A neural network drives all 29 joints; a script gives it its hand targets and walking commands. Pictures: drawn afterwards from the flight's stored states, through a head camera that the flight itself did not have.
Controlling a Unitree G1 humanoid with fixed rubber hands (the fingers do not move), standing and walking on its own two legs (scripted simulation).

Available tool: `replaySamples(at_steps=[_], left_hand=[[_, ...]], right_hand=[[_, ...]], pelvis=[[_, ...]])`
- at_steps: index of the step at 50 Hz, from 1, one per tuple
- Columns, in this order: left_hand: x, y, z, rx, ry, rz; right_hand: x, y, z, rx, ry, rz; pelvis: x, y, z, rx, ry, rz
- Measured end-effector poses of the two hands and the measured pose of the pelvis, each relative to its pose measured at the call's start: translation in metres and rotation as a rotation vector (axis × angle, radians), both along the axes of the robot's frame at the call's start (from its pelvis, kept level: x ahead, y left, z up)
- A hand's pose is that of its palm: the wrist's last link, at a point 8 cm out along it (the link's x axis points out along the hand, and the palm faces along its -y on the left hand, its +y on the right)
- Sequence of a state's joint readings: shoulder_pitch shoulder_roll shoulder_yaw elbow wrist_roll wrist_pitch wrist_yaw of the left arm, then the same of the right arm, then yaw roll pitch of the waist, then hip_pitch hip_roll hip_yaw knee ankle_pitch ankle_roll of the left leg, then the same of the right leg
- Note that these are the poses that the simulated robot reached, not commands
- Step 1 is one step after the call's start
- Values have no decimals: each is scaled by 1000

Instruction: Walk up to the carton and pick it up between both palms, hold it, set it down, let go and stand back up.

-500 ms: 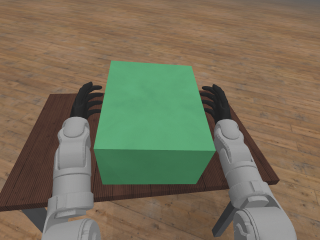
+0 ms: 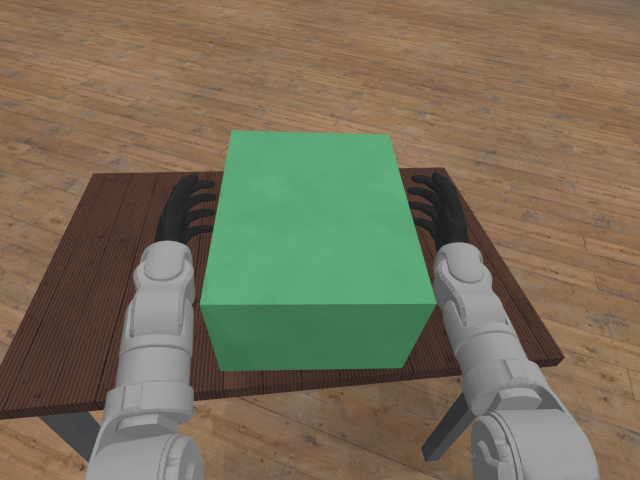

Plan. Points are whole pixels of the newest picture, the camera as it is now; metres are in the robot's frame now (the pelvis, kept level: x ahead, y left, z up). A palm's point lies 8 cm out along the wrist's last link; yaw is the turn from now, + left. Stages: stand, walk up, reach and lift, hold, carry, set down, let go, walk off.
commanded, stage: set down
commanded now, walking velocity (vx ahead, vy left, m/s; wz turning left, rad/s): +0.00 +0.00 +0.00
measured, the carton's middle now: (312, 242) +0.44 -0.01 +0.08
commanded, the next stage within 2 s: none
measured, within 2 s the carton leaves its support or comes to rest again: neither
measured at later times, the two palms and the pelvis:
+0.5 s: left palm (184, 244) +0.40 +0.16 +0.11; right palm (442, 236) +0.40 -0.18 +0.13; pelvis +0.00 +0.00 +0.00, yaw -1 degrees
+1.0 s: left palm (195, 245) +0.43 +0.16 +0.08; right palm (436, 238) +0.42 -0.18 +0.10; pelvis +0.01 +0.00 +0.00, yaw -2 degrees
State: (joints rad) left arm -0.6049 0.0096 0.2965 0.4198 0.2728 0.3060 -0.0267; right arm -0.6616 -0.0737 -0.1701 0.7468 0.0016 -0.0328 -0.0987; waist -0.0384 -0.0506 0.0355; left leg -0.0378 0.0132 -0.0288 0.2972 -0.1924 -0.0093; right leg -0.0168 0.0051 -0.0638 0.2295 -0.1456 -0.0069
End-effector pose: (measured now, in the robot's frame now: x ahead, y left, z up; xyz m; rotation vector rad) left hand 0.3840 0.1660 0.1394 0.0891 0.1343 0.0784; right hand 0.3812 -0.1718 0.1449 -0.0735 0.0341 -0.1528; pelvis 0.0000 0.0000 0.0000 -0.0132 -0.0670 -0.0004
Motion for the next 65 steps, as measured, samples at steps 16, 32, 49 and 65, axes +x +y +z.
replaySamples(at_steps=[16, 32, 49, 65], left_hand=[[10, -3, -19, -14, 42, 6], [26, -4, -39, -23, 76, 3], [44, -9, -55, -13, 90, 3], [51, -12, -73, -9, 124, 2]], right_hand=[[10, -2, -13, -8, 31, 13], [24, -5, -28, -10, 59, 13], [41, -10, -43, -13, 75, 10], [48, -13, -61, -9, 109, 8]], pelvis=[[-2, -2, 1, 3, 41, -12], [2, -3, 1, 7, 94, -24], [11, -3, 0, 5, 166, -34], [11, -6, -1, 10, 233, -34]])
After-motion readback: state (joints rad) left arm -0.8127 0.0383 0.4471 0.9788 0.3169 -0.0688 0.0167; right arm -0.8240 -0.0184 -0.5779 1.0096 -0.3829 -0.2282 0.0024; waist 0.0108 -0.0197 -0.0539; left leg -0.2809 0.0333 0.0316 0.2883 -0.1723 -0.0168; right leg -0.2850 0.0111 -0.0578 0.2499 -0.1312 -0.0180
